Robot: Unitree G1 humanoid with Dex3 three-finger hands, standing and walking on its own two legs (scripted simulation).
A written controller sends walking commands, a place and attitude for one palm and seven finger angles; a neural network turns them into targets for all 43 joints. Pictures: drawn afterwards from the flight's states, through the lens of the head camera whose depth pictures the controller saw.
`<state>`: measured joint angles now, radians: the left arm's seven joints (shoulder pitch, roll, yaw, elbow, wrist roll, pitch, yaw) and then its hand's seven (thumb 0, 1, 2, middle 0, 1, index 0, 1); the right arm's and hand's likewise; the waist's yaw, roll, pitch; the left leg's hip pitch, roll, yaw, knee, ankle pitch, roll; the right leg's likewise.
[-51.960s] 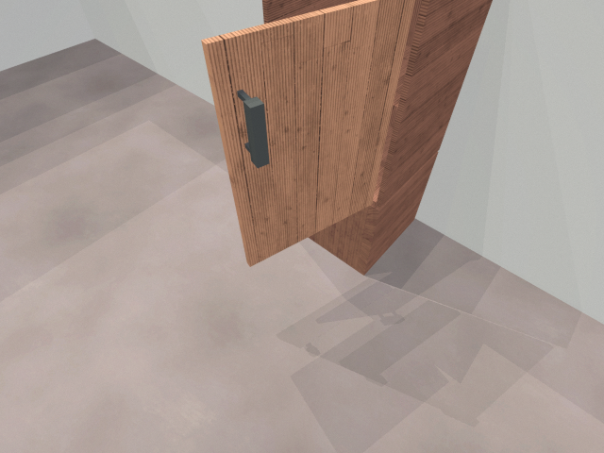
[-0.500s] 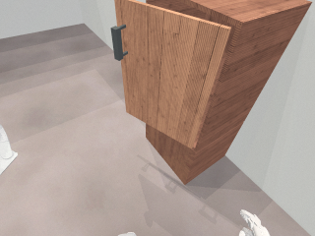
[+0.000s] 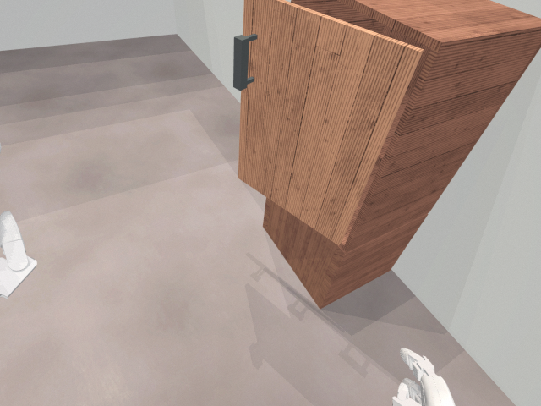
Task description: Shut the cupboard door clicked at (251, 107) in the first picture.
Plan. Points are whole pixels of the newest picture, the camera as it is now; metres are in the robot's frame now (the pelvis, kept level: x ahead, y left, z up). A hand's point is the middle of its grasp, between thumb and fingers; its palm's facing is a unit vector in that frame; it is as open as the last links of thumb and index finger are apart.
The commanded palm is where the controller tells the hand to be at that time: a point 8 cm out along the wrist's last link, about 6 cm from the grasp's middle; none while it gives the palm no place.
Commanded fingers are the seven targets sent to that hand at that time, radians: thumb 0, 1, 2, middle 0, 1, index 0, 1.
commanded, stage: step back with the hand held close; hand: left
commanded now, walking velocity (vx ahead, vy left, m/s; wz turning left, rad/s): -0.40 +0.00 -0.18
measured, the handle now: (246, 61) +0.87 +0.14 +0.12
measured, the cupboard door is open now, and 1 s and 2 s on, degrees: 20 20 20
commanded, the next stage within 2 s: stop stepping back and stand still in 0.06 s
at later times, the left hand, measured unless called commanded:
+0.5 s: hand out of the picture +0.12 +0.26 +0.19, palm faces +0.33 -0.83 -0.44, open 7.4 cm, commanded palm +0.07 +0.30 +0.20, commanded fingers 0.00 0.90 0.90 -0.20 -0.30 -0.20 -0.30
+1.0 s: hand out of the picture +0.10 +0.24 +0.19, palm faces +0.33 -0.84 -0.44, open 7.4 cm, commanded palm +0.06 +0.29 +0.20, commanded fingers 0.00 0.90 0.90 -0.20 -0.30 -0.20 -0.30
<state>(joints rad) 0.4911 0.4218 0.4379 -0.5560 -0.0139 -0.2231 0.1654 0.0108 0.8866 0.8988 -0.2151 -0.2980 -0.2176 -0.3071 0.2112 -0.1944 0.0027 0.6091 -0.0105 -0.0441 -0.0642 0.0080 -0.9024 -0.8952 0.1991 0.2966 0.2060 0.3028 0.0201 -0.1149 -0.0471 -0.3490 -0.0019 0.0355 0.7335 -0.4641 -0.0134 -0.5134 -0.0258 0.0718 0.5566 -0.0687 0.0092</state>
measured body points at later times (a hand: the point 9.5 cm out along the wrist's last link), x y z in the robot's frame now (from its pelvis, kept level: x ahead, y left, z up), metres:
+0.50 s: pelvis -0.10 +0.02 +0.01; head -0.13 +0.05 +0.46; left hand +0.10 +0.30 +0.21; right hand -0.02 -0.26 -0.06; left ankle -0.07 +0.12 -0.72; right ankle -0.06 -0.08 -0.72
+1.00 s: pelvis -0.13 +0.01 +0.02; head -0.15 +0.02 +0.47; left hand +0.08 +0.28 +0.22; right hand -0.03 -0.25 -0.07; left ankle -0.07 +0.13 -0.69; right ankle -0.16 -0.07 -0.72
